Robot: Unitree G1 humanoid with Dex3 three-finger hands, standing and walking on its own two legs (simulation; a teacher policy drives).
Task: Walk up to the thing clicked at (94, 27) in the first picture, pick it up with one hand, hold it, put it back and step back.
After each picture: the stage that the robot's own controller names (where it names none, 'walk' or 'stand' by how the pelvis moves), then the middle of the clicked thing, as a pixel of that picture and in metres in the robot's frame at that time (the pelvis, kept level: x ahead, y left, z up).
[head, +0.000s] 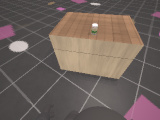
stand; (94, 29) +0.92 +0.02 +0.03
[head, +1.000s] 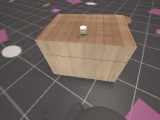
walk; (83, 32) +0.81 +0.16 +0.05
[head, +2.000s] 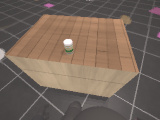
stand; (68, 47) +0.51 +0.23 +0.06
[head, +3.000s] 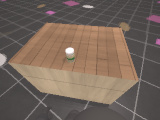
stand; (70, 55) +0.48 +0.20 +0.03
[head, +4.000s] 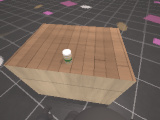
stand; (67, 56) +0.47 +0.22 +0.03
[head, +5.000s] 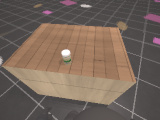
stand; (66, 57) +0.46 +0.23 +0.03
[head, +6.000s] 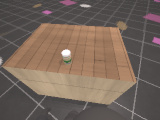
stand; (67, 57) +0.45 +0.22 +0.03
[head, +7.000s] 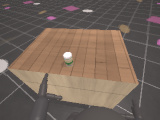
rise first; (68, 59) +0.45 +0.23 +0.03
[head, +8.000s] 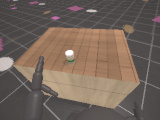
go down; (70, 57) +0.47 +0.23 +0.03
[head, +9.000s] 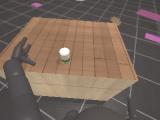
go down; (65, 56) +0.44 +0.21 +0.04
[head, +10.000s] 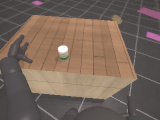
approach; (63, 54) +0.45 +0.21 +0.05
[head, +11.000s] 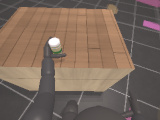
close; (56, 47) +0.47 +0.24 +0.08
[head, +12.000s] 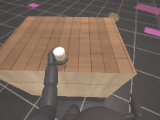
lift; (60, 56) +0.40 +0.21 +0.09
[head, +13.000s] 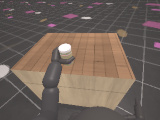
lift; (66, 55) +0.33 +0.17 +0.22
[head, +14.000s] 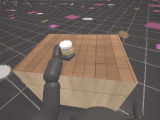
hold; (67, 51) +0.34 +0.17 +0.24
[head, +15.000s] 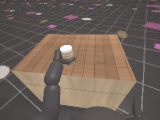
hold; (67, 56) +0.34 +0.17 +0.21
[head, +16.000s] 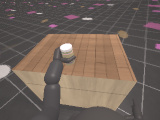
crouch; (68, 54) +0.34 +0.17 +0.22
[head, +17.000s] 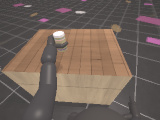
crouch; (60, 41) +0.44 +0.21 +0.22
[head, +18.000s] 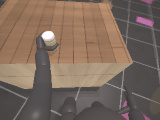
lower; (50, 41) +0.49 +0.24 +0.10
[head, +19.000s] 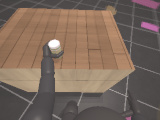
lower; (56, 49) +0.45 +0.23 +0.08
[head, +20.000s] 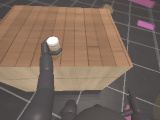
lower; (54, 47) +0.47 +0.23 +0.09
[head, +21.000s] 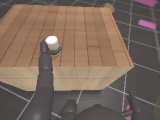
lower; (53, 46) +0.47 +0.24 +0.09
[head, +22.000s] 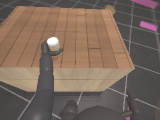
loosen; (54, 47) +0.47 +0.24 +0.09
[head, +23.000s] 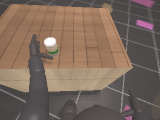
withdraw; (52, 47) +0.46 +0.24 +0.09
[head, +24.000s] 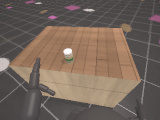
sink last; (68, 56) +0.47 +0.24 +0.05
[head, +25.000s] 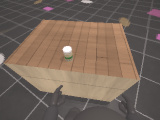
stand; (68, 54) +0.47 +0.22 +0.03
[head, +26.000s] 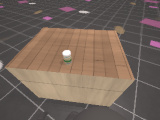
stand; (67, 57) +0.48 +0.23 +0.03
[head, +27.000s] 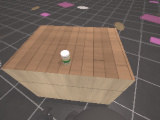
stand; (66, 57) +0.46 +0.23 +0.03
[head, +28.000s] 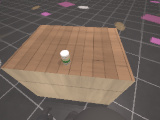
stand; (65, 57) +0.46 +0.23 +0.03
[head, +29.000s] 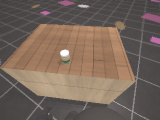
stand; (65, 57) +0.45 +0.23 +0.03
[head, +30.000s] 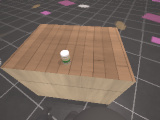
stand; (65, 57) +0.45 +0.23 +0.03
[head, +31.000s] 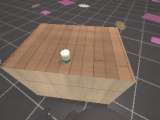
walk; (66, 57) +0.45 +0.23 +0.03
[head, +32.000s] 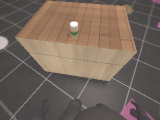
walk; (74, 29) +0.68 +0.22 +0.05
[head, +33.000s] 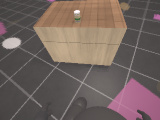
walk; (77, 16) +0.98 +0.26 +0.05
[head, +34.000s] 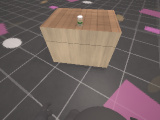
stand; (80, 21) +1.10 +0.22 +0.03
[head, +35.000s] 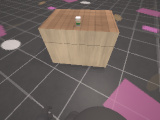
stand; (78, 21) +1.10 +0.23 +0.02
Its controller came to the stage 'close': yes
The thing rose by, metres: 0.22
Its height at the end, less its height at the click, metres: +0.00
